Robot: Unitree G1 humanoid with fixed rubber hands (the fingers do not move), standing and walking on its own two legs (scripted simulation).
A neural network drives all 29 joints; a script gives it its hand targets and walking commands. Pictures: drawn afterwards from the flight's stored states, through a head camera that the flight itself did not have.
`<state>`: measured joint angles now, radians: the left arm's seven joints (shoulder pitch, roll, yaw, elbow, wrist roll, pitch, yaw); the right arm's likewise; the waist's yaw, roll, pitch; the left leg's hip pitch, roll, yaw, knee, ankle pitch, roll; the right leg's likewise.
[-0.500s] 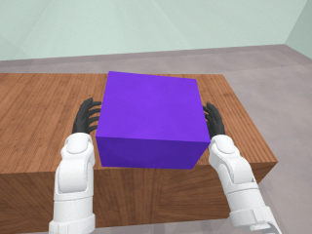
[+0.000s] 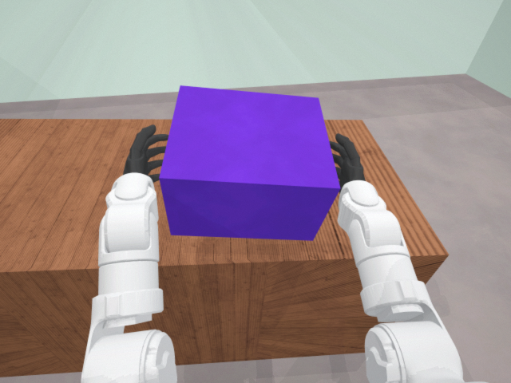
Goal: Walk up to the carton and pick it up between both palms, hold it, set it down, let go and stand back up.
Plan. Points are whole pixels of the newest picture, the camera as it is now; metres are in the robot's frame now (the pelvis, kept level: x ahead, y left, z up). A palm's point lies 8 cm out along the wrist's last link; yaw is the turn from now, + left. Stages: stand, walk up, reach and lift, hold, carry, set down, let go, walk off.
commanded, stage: hold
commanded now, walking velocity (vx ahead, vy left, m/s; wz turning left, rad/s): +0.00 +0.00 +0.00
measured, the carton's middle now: (247, 164) +0.42 +0.01 +0.17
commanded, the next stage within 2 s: none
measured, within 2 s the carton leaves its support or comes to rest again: neither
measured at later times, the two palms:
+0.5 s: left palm (136, 180) +0.36 +0.18 +0.18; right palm (347, 184) +0.37 -0.14 +0.16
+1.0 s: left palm (146, 163) +0.39 +0.17 +0.19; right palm (347, 169) +0.40 -0.15 +0.16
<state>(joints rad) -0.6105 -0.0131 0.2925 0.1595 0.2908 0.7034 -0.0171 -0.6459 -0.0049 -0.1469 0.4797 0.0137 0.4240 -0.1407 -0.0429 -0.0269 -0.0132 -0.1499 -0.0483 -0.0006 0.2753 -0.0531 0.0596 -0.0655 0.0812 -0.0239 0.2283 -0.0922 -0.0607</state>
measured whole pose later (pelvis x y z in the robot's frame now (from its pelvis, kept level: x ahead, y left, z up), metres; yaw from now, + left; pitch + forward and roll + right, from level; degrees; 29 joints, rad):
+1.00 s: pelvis +0.03 +0.00 +0.00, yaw +0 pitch -3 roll -1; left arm -0.62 -0.02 0.26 0.11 0.27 0.73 0.03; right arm -0.66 -0.04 -0.13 0.50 0.04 0.39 -0.12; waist -0.03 -0.03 0.00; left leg -0.12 -0.05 0.00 0.26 -0.08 0.06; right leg -0.04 0.07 -0.02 0.21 -0.12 -0.06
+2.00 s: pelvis +0.02 +0.00 +0.00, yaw +0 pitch -1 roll -1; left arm -0.55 0.00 0.22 0.13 0.27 0.64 0.03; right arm -0.61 -0.02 -0.12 0.46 -0.01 0.33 -0.13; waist -0.05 -0.02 -0.04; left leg -0.16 -0.06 -0.01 0.22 -0.04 0.06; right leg -0.07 0.07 -0.03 0.16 -0.07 -0.06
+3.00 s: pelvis +0.03 +0.00 +0.00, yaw +0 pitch -7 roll -1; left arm -0.44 -0.01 0.21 -0.11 0.27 0.78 0.00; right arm -0.49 -0.04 -0.01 0.26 0.13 0.41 -0.21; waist -0.05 -0.04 0.04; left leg -0.06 -0.05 0.00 0.27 -0.10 0.05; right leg 0.05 0.07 -0.05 0.17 -0.11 -0.06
